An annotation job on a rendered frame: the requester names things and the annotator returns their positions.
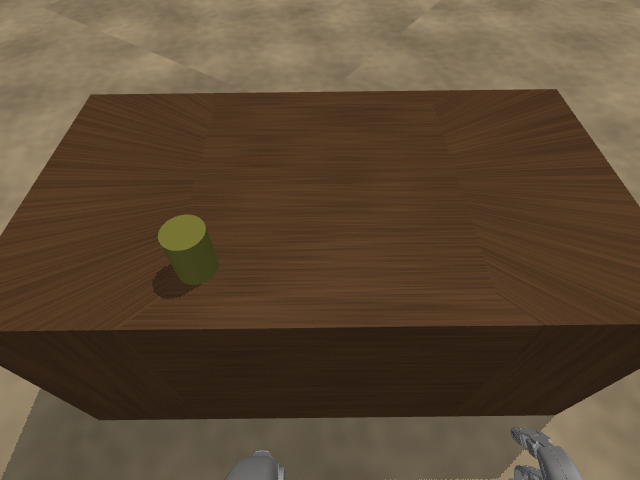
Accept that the right robot hand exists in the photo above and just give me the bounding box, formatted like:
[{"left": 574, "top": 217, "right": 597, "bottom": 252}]
[{"left": 508, "top": 427, "right": 584, "bottom": 480}]

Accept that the can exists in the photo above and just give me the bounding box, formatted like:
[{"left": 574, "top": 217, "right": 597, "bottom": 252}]
[{"left": 158, "top": 215, "right": 219, "bottom": 285}]

